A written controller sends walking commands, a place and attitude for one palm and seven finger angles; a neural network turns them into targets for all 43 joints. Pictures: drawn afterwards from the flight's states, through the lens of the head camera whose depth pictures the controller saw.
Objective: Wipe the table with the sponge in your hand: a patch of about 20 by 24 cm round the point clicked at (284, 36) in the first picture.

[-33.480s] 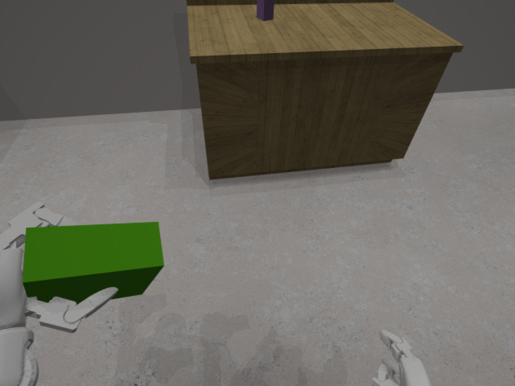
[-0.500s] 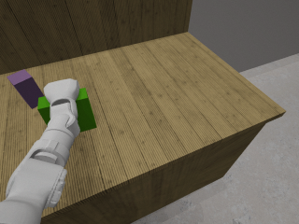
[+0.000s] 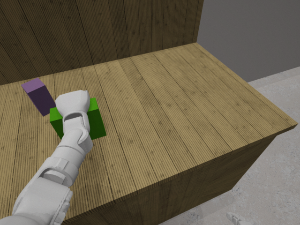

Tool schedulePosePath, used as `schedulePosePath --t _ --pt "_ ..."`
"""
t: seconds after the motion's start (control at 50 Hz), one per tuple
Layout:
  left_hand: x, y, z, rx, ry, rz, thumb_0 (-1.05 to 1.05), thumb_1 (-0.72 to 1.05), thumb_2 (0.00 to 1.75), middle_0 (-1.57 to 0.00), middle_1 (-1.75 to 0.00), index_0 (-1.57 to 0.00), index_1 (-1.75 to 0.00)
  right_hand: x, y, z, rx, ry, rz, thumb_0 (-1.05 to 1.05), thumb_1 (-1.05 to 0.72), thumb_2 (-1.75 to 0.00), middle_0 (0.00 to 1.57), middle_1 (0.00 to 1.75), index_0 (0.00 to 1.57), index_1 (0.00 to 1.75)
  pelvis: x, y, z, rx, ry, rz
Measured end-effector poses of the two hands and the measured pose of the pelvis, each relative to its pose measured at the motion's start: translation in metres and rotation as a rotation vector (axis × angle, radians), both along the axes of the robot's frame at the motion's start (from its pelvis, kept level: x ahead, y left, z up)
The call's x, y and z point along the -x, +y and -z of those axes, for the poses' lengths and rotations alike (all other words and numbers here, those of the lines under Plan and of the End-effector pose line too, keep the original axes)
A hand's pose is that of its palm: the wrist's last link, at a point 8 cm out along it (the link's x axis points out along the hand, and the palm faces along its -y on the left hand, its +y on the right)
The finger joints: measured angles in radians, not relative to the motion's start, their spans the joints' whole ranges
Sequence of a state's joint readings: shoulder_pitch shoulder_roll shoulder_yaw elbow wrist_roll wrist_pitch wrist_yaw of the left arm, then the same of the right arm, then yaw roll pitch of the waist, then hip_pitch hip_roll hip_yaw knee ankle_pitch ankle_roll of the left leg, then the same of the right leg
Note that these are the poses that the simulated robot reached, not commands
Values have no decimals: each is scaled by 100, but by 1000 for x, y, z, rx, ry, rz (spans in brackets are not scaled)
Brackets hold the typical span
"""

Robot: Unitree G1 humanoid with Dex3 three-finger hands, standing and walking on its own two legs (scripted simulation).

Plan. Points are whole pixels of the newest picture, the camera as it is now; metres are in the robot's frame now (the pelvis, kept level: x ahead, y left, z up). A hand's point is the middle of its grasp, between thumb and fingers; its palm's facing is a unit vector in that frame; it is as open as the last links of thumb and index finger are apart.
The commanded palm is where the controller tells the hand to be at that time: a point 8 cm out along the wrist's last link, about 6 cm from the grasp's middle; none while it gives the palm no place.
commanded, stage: wipe back along the third lane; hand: left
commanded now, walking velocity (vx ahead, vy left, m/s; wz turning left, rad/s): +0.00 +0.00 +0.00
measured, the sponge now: (82, 127) +0.40 +0.25 +0.02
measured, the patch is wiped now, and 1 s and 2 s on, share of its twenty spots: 1.00 1.00 1.00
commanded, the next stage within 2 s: slide back across to the middle lane in 1.24 s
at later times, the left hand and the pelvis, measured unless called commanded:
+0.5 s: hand (80, 131) +0.34 +0.22 +0.08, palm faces +0.05 -0.04 -1.00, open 9.8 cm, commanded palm +0.29 +0.20 +0.10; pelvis +0.01 -0.01 +0.00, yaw +0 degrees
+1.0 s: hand (81, 145) +0.30 +0.20 +0.08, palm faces +0.05 -0.06 -1.00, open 9.8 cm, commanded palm +0.25 +0.19 +0.11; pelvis -0.01 -0.03 +0.00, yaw -1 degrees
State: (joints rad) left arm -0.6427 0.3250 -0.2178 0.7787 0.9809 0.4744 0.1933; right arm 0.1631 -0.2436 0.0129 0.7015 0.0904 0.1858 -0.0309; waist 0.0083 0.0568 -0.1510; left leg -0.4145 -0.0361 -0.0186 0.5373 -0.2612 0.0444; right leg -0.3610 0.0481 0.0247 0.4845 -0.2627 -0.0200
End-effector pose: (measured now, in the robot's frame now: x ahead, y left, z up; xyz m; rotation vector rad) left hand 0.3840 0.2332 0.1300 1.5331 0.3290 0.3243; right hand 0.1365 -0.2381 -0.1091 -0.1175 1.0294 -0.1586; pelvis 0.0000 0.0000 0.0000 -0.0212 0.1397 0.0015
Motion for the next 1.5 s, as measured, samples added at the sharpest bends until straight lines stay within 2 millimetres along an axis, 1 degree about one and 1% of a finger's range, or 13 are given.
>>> schedulePosePath --t 0.2,0.32,0.44,0.68,0.82,0.96,1.06,1.16,1.36,1.42,1.5 --pt "26 -8 0 5 -33 23 1 -48 109 -74 -140 -75 -138 -66 15 -24 -21 -148 -88 1 -91 -90 20 30 20 30 -11 1 -1 -4 -38 -7" --pt "43 -14 0 8 -50 23 2 -48 109 -74 -140 -75 -138 -94 25 -37 -44 -215 -136 1 -91 -90 20 30 20 30 -13 -1 -2 -7 -58 -10" --pt "58 -18 0 24 -60 14 2 -47 108 -73 -140 -75 -138 -91 22 -37 -47 -210 -145 1 -91 -90 20 30 20 31 -10 -6 -2 -10 -79 -6" --pt "87 -29 -2 40 -61 16 3 -47 108 -73 -141 -74 -138 -75 12 -35 -64 -224 -133 1 -91 -90 20 30 20 30 2 -14 -2 -18 -108 4" --pt "96 -34 0 35 -44 14 3 -47 108 -73 -141 -74 -138 -68 5 -35 -59 -238 -127 1 -91 -90 20 30 20 30 9 -20 -2 -21 -120 4" --pt "104 -35 0 47 -51 20 3 -47 108 -73 -141 -74 -139 -65 -4 -36 -53 -256 -114 1 -91 -90 20 30 20 30 11 -25 -2 -22 -127 12" --pt "112 -39 0 49 -58 25 3 -47 108 -73 -141 -74 -139 -67 -9 -37 -53 -265 -114 1 -91 -90 20 30 20 30 10 -27 -2 -23 -133 15" --pt "122 -43 -1 56 -71 32 3 -47 108 -72 -142 -74 -139 -73 -8 -39 -65 -282 -124 1 -91 -90 20 30 20 30 9 -27 -2 -23 -140 16" --pt "146 -53 -2 80 -103 48 3 -47 108 -72 -142 -74 -139 -92 8 -50 -106 -335 -172 1 -91 -90 20 30 20 30 10 -27 -1 -25 -158 14" --pt "147 -53 -2 86 -105 43 3 -47 108 -72 -142 -74 -139 -91 8 -51 -99 -332 -174 1 -91 -90 20 30 20 31 12 -28 -1 -26 -164 14" --pt "148 -48 -4 117 -107 29 3 -47 108 -72 -142 -74 -139 -88 9 -52 -92 -338 -174 1 -91 -90 20 30 20 31 14 -29 -1 -27 -172 20"
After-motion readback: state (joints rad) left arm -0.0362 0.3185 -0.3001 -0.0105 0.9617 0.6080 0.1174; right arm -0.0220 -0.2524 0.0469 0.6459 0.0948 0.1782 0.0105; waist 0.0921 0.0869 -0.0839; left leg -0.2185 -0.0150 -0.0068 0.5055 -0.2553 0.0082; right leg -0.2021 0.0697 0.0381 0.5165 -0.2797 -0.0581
